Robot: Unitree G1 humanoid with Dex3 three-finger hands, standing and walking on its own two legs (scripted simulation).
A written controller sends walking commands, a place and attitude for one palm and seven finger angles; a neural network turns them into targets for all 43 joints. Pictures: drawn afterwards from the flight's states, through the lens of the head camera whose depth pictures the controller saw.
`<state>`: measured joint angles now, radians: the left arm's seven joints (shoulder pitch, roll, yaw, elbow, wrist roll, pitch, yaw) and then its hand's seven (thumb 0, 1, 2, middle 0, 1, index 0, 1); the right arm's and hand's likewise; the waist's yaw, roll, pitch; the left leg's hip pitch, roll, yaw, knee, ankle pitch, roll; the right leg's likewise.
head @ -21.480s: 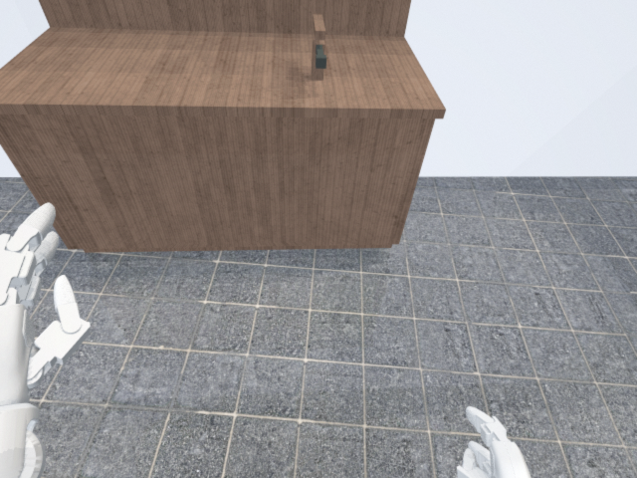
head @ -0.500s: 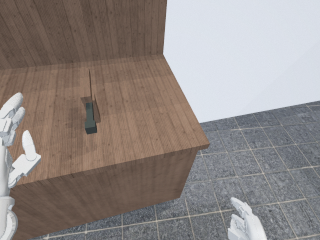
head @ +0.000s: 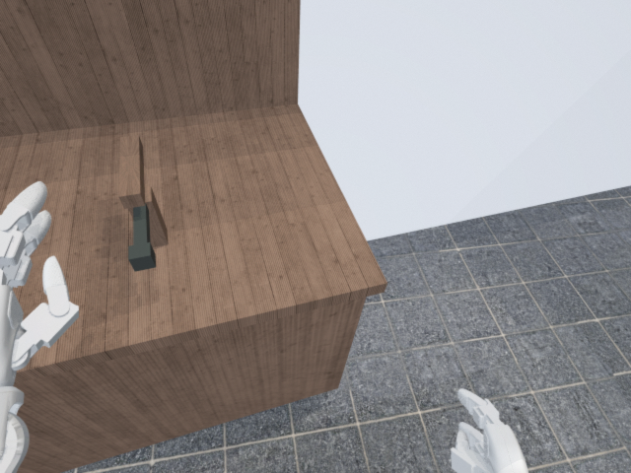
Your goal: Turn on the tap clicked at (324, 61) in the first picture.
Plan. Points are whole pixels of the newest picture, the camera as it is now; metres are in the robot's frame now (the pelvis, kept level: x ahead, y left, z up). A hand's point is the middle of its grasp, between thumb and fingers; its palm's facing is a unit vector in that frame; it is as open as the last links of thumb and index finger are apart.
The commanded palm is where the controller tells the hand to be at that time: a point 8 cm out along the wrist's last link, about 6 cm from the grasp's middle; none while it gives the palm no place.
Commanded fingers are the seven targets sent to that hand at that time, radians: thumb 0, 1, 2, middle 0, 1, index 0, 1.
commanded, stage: shuffle to correct the standing spot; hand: left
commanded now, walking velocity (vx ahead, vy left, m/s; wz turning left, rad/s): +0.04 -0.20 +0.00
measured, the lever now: (142, 256) +0.37 +0.28 +0.03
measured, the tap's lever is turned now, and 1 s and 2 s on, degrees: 0 0 0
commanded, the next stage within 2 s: come to a stop and stand still in 0.52 s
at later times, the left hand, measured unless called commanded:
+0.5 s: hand (141, 307) +0.23 +0.19 +0.15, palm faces +0.34 -0.87 -0.36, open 7.4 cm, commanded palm +0.17 +0.23 +0.17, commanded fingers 0.00 0.90 0.90 -0.20 -0.30 -0.20 -0.30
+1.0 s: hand (111, 310) +0.22 +0.21 +0.16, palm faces +0.37 -0.85 -0.38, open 7.4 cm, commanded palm +0.15 +0.25 +0.17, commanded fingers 0.00 0.90 0.90 -0.20 -0.30 -0.20 -0.30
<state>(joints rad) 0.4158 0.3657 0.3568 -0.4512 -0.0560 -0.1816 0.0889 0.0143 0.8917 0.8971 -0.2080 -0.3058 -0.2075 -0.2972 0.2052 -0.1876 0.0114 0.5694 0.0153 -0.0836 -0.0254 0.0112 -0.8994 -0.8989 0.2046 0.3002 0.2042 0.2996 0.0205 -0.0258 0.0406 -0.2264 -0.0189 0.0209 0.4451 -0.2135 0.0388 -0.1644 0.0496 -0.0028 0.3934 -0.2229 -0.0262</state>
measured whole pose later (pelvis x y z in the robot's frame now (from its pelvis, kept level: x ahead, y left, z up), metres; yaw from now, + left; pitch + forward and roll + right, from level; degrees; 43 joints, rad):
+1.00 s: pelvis -0.02 -0.03 -0.01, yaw -1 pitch -1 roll +0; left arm 0.33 0.35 0.38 -0.41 -0.06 -0.18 0.07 0.01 0.90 0.90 -0.20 -0.30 -0.20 -0.30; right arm 0.18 -0.23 -0.03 0.53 0.03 -0.10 0.02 0.01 -0.90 -0.90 0.20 0.30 0.20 0.30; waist 0.02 0.01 0.08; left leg -0.28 0.03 0.07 0.56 -0.25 0.01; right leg -0.25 0.08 -0.01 0.55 -0.28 -0.01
